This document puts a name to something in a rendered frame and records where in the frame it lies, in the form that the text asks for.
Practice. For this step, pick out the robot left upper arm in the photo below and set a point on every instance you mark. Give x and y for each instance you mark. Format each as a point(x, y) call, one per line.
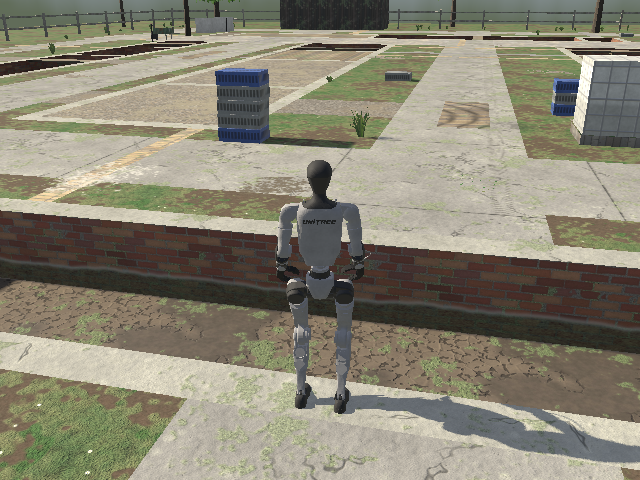
point(287, 214)

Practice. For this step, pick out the right robot hand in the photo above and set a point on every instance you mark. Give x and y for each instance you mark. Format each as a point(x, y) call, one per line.
point(359, 272)

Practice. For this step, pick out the robot left forearm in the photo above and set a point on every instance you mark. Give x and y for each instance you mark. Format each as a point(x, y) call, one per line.
point(281, 263)

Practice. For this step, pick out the robot right upper arm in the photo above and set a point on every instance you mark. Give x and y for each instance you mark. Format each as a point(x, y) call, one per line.
point(351, 214)

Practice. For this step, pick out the left robot hand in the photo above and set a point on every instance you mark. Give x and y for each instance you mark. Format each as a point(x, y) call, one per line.
point(282, 277)

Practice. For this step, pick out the robot left shin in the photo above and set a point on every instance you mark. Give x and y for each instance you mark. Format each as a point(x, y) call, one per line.
point(301, 357)

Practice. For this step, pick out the robot right forearm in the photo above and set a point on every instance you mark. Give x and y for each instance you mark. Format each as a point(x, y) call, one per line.
point(358, 261)

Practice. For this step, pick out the robot torso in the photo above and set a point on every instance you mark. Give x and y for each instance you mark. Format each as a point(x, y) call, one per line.
point(319, 239)

